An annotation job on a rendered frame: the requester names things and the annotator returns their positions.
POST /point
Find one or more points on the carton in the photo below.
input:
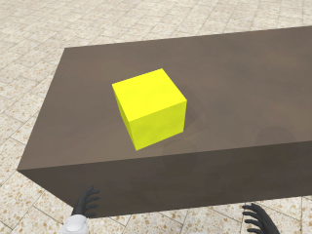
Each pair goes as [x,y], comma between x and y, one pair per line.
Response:
[151,106]

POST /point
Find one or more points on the left robot hand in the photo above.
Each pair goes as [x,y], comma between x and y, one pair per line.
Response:
[80,207]

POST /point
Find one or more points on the left robot forearm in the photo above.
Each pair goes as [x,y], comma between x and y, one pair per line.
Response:
[75,224]

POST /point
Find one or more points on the pedestal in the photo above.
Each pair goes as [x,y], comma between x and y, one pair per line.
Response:
[247,133]

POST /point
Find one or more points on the right robot hand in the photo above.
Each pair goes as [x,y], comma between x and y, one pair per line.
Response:
[264,222]

